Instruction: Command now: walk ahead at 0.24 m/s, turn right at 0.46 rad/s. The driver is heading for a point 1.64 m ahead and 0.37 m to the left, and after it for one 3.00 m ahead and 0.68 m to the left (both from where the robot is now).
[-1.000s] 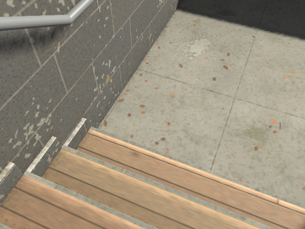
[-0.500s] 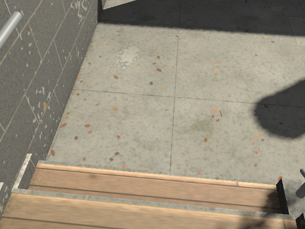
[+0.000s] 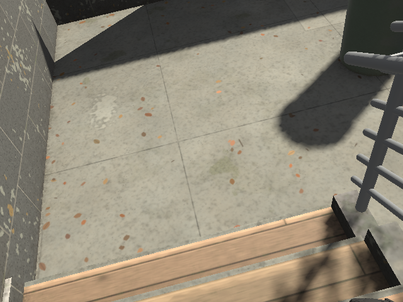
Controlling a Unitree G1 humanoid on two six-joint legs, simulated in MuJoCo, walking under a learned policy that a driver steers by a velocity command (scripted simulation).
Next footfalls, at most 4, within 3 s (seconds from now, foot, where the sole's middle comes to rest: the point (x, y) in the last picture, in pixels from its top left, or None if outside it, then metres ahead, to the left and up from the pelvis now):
0.20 left None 0.05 0.15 -0.77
0.70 right None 0.37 -0.06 -0.93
1.20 left None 0.58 0.30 -1.09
1.78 right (216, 252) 0.91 0.15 -1.25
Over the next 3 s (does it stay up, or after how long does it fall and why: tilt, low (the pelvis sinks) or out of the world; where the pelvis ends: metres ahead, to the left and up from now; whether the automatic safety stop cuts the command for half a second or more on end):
stays up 1.44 0.37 -0.63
